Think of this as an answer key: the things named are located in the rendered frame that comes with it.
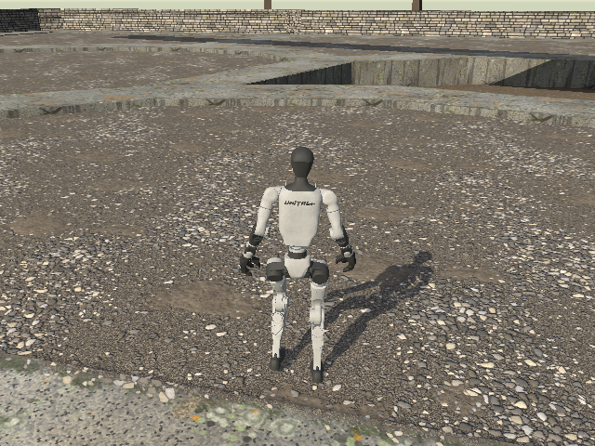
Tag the right robot hand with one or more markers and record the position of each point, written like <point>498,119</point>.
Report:
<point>351,260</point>

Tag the left robot upper arm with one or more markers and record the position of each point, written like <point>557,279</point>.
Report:
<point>270,195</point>

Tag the left robot hand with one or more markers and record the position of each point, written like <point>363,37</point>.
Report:
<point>245,262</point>

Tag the robot right forearm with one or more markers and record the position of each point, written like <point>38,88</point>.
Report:
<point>344,244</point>

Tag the right robot upper arm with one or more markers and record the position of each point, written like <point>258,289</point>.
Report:
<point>333,212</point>

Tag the humanoid robot head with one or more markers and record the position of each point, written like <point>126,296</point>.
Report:
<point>301,161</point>

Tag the robot left foot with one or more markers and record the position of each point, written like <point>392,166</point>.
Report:
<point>275,363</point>

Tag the robot left forearm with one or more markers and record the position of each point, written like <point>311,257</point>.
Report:
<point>252,244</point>

